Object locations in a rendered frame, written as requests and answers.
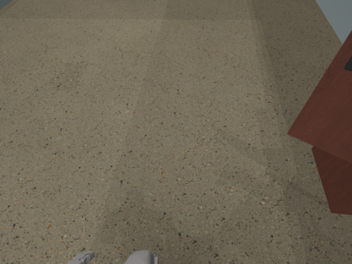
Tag left robot hand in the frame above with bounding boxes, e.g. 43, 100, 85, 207
67, 251, 95, 264

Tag cupboard door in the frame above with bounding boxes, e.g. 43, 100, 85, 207
287, 31, 352, 163

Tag left robot thigh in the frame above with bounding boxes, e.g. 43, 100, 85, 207
124, 250, 158, 264

